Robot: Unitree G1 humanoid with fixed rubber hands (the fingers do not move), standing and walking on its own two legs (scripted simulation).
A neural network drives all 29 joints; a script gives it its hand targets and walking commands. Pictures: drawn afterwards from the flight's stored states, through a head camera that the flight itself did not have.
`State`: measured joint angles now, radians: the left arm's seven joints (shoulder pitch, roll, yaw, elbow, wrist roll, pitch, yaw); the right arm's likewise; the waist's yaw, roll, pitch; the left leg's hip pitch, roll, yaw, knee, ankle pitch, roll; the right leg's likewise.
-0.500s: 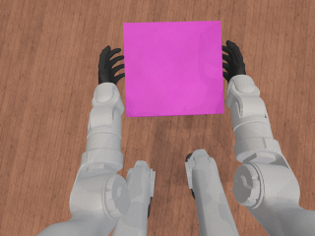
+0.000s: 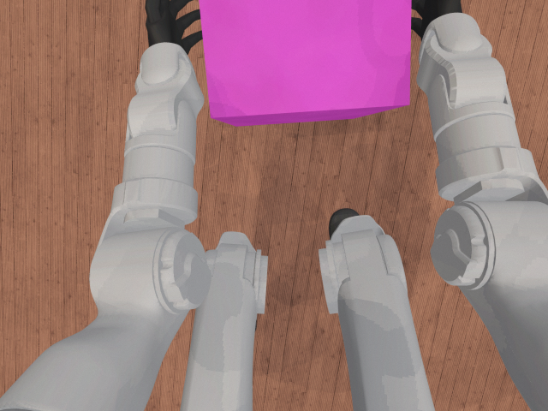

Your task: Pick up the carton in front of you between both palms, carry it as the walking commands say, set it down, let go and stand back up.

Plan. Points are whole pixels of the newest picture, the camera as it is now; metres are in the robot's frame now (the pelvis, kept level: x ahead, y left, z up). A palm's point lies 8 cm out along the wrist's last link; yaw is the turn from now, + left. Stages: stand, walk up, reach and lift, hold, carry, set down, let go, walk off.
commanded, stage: set down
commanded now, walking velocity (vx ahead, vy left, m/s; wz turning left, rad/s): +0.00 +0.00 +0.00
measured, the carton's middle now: (296, 42) +0.55 -0.08 -0.23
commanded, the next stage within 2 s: none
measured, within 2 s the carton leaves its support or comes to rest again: rests again in 0.48 s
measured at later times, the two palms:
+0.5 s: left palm (190, 64) +0.55 +0.07 -0.22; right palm (417, 36) +0.52 -0.24 -0.22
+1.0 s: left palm (186, 64) +0.55 +0.07 -0.22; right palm (415, 38) +0.52 -0.24 -0.23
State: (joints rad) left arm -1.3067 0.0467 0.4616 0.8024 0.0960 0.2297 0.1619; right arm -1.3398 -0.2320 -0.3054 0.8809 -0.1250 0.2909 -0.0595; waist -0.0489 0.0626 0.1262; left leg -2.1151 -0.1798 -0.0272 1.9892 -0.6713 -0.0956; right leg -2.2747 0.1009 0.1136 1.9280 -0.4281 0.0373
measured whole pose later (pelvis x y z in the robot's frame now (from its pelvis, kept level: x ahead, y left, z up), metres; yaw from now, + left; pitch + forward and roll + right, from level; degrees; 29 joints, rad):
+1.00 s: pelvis -0.01 +0.00 -0.05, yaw +2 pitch +36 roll +2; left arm -1.50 0.16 0.34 1.02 0.05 0.17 0.11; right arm -1.46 -0.33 -0.42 1.03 -0.13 0.20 0.10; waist -0.10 0.06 0.41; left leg -2.15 -0.21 -0.04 2.21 -0.69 -0.08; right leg -2.26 -0.01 0.04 2.14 -0.50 0.01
